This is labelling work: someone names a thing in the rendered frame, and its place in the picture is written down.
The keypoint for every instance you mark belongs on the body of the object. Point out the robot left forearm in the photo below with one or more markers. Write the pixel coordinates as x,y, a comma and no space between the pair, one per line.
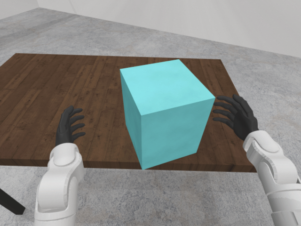
57,191

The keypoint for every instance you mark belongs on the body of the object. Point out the carton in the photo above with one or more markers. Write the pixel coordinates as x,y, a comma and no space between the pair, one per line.
166,110

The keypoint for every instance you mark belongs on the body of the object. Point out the left robot hand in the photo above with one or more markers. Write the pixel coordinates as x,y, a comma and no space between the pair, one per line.
65,130

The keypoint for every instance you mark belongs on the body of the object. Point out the table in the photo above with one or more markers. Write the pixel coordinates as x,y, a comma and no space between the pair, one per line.
35,89

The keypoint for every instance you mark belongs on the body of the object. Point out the robot right forearm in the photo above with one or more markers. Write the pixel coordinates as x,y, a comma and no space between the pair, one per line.
278,176

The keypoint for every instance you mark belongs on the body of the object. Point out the right robot hand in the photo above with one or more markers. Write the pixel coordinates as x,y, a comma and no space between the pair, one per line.
242,120

